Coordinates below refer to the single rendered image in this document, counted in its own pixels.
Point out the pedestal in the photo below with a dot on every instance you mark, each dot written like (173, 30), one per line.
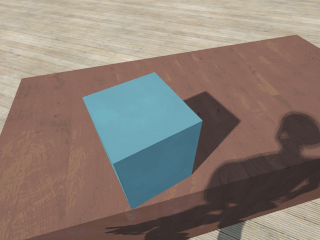
(258, 150)

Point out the carton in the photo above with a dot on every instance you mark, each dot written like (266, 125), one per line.
(150, 135)

